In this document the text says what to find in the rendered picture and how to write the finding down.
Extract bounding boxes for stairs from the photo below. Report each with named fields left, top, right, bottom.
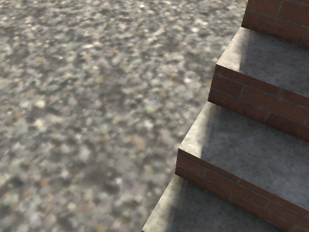
left=141, top=0, right=309, bottom=232

